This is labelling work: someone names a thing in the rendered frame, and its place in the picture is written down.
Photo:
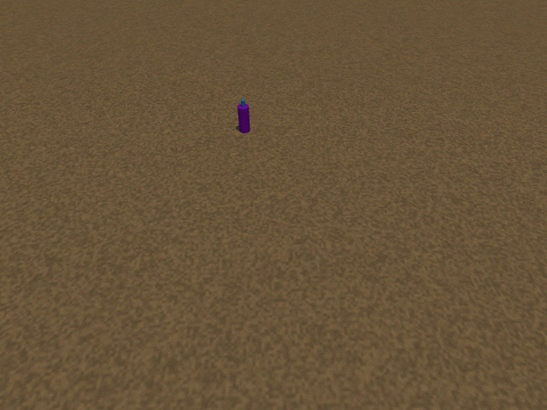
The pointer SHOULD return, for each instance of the bottle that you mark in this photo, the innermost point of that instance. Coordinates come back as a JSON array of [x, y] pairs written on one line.
[[243, 117]]

